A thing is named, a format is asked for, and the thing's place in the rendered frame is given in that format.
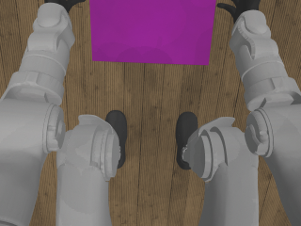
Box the robot right upper arm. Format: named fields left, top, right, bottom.
left=245, top=104, right=301, bottom=226

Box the robot left forearm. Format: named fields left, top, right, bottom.
left=0, top=2, right=75, bottom=106

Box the robot left upper arm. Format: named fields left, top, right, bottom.
left=0, top=98, right=66, bottom=226

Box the right robot shin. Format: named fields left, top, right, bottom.
left=182, top=117, right=259, bottom=173

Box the robot right forearm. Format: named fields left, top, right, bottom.
left=229, top=9, right=301, bottom=112

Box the left robot hand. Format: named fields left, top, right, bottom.
left=44, top=0, right=86, bottom=15

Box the left robot foot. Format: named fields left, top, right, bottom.
left=105, top=110, right=128, bottom=169

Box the carton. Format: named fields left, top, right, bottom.
left=89, top=0, right=216, bottom=66

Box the right robot hand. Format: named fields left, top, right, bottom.
left=217, top=0, right=261, bottom=24

